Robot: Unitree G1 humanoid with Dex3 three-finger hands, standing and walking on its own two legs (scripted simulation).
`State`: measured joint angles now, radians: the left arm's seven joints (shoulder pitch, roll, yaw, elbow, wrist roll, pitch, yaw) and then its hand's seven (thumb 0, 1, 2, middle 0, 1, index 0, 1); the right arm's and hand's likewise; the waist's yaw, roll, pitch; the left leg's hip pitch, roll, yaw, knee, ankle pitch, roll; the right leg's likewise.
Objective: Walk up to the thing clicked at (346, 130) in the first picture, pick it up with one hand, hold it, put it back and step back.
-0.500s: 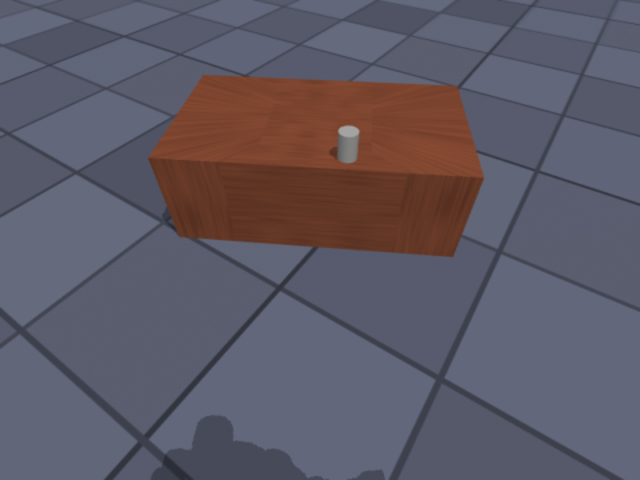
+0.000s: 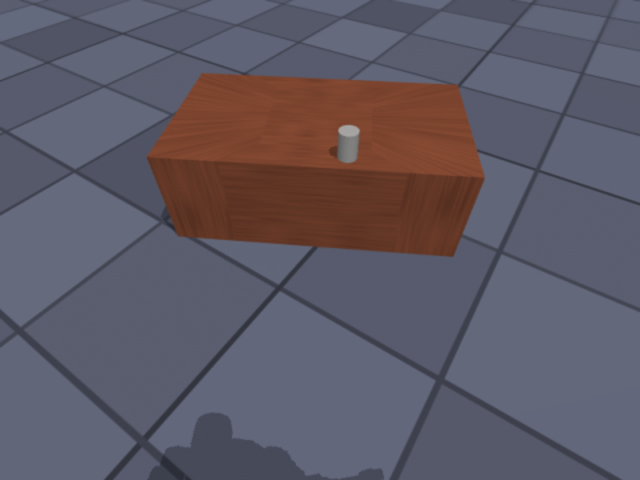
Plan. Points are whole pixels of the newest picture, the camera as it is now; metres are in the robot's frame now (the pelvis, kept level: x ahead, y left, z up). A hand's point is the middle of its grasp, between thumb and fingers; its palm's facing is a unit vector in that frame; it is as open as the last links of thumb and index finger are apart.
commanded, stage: stand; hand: left
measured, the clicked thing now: (348, 144) +1.22 -0.08 -0.31
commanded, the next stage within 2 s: walk up in 0.62 s
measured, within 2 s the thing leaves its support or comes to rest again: neither
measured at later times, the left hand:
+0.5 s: hand out of the picture +0.08 +0.25 -0.15, palm faces -0.03 -0.94 -0.34, open 7.4 cm
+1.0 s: hand out of the picture +0.17 +0.20 -0.15, palm faces -0.06 -0.90 -0.43, open 7.4 cm
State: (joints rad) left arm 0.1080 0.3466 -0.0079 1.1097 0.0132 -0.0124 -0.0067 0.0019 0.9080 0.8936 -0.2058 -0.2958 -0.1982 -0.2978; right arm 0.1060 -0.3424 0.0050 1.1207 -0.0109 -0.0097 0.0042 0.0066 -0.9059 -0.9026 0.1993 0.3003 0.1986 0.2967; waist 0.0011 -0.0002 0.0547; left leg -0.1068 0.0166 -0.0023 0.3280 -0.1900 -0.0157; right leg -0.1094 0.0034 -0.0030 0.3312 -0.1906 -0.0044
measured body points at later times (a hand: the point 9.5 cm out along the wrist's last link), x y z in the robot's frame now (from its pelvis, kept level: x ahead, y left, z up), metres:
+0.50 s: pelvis +0.00 +0.00 +0.00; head +0.01 +0.00 +0.45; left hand +0.08 +0.30 -0.13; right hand +0.08 -0.30 -0.13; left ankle -0.01 +0.13 -0.75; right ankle -0.01 -0.12 -0.75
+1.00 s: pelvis +0.08 -0.10 -0.04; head +0.08 -0.11 +0.41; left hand +0.18 +0.25 -0.13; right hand +0.09 -0.45 -0.16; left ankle +0.00 +0.10 -0.72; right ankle +0.15 -0.22 -0.75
